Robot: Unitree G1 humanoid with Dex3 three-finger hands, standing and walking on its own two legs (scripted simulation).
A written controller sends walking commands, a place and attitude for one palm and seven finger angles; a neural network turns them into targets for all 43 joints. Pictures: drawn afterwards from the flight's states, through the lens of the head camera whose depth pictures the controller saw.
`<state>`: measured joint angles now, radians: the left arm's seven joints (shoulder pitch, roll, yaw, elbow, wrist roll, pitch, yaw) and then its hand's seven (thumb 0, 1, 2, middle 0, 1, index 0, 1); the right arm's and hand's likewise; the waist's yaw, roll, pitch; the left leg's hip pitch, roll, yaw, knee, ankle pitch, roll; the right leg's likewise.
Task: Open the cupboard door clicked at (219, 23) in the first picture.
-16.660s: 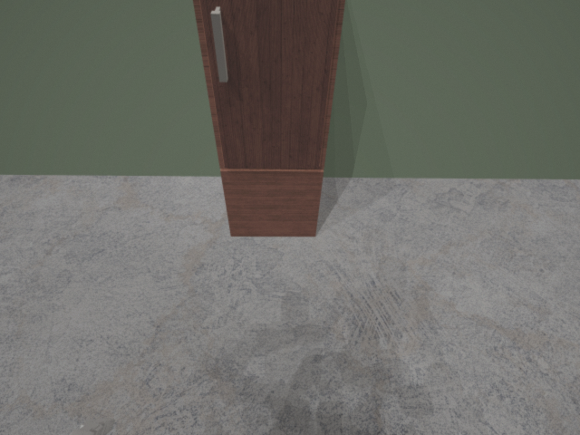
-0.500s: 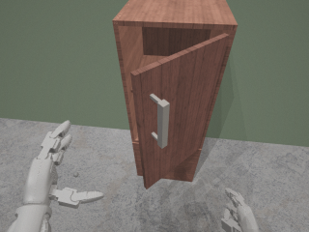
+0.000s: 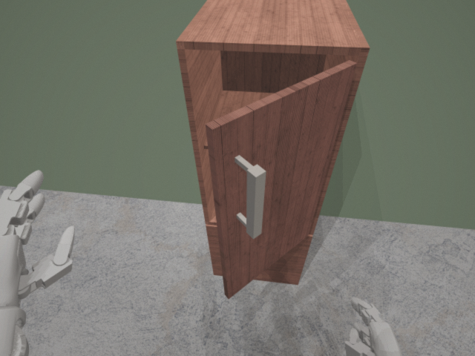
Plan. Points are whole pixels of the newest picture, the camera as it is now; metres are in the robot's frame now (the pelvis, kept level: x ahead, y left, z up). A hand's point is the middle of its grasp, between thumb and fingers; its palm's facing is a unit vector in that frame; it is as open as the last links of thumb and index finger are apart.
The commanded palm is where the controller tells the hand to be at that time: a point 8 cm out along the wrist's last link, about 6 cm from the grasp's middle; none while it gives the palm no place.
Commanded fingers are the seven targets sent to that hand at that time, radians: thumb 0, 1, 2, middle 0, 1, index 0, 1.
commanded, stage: draw the hand back to the body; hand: left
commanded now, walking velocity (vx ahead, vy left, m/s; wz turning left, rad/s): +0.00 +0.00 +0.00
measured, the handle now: (247, 198) +0.37 +0.03 +0.08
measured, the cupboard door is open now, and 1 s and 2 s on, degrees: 46 46 46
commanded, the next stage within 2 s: step back with the hand held close in 0.38 s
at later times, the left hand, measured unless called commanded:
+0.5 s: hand (64, 258) +0.18 +0.25 +0.15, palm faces +0.45 -0.81 -0.38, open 7.4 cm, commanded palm +0.13 +0.29 +0.17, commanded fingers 0.00 0.90 0.90 -0.20 -0.30 -0.20 -0.30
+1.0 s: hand (39, 281) +0.15 +0.26 +0.15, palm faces +0.34 -0.80 -0.50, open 7.4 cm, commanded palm +0.09 +0.30 +0.17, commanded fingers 0.00 0.90 0.90 -0.20 -0.30 -0.20 -0.30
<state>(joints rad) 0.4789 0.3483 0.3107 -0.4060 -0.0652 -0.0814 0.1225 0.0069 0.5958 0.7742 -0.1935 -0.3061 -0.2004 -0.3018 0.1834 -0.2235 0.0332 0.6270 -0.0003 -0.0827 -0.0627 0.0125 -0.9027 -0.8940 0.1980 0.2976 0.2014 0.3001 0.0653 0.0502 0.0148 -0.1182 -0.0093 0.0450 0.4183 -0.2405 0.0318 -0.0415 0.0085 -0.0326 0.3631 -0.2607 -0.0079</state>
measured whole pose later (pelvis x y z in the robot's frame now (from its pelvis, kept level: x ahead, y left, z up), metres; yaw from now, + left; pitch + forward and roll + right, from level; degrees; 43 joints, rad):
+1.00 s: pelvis -0.06 +0.01 -0.01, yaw -2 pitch +0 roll -1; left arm 0.57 0.44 0.41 -0.52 -0.05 -0.17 0.14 0.02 0.89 0.90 -0.21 -0.31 -0.22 -0.30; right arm 0.19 -0.24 -0.01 0.54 0.02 -0.01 -0.07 0.01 -0.90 -0.89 0.20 0.30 0.20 0.30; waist 0.00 0.00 0.04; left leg -0.32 0.01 0.08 0.50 -0.19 0.05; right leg -0.26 0.02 0.00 0.47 -0.21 0.00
